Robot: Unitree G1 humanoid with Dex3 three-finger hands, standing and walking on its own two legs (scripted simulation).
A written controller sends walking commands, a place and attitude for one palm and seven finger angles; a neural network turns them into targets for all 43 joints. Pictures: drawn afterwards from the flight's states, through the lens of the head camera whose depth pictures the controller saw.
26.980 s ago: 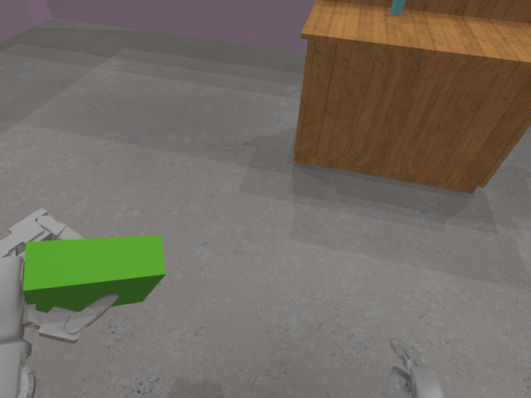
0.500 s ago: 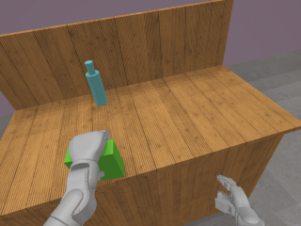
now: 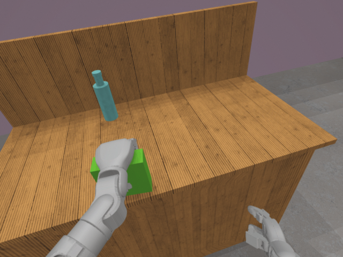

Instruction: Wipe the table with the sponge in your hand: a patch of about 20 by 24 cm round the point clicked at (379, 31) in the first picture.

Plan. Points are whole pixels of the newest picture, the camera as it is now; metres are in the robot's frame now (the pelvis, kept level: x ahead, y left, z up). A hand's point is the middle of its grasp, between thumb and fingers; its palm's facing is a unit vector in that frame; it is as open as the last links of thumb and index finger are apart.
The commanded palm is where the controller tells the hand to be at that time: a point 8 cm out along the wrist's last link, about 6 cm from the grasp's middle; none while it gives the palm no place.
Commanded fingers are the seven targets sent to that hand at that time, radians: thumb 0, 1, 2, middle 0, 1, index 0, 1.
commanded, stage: wipe forward along the third lane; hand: left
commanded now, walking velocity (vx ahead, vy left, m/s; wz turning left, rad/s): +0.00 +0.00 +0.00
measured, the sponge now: (126, 179) +0.30 +0.18 +0.03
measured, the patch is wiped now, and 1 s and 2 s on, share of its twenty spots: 0.75 0.75 0.80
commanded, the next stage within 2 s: wipe back along the third lane in 1.46 s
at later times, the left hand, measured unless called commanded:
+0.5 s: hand (125, 153) +0.35 +0.19 +0.08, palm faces +0.00 -0.06 -1.00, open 9.4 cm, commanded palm +0.33 +0.19 +0.12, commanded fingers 0.00 0.10 1.30 -1.20 -1.60 -1.20 -1.60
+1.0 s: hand (124, 139) +0.40 +0.21 +0.09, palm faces -0.04 -0.04 -1.00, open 9.4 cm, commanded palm +0.38 +0.22 +0.13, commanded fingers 0.00 0.10 1.30 -1.20 -1.60 -1.20 -1.60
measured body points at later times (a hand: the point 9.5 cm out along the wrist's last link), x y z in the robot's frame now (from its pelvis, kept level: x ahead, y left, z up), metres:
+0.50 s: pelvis +0.00 -0.02 +0.00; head -0.04 -0.06 +0.44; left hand +0.34 +0.19 +0.14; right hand +0.19 -0.25 -0.11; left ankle +0.06 +0.14 -0.73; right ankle +0.01 -0.08 -0.73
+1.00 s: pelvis +0.00 -0.02 +0.00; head -0.01 -0.05 +0.45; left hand +0.40 +0.21 +0.14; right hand +0.14 -0.28 -0.13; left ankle +0.06 +0.14 -0.73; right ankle +0.01 -0.08 -0.73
